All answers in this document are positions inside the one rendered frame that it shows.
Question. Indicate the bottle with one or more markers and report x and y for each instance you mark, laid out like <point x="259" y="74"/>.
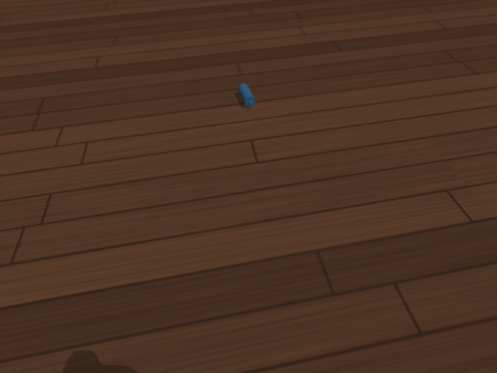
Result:
<point x="246" y="95"/>

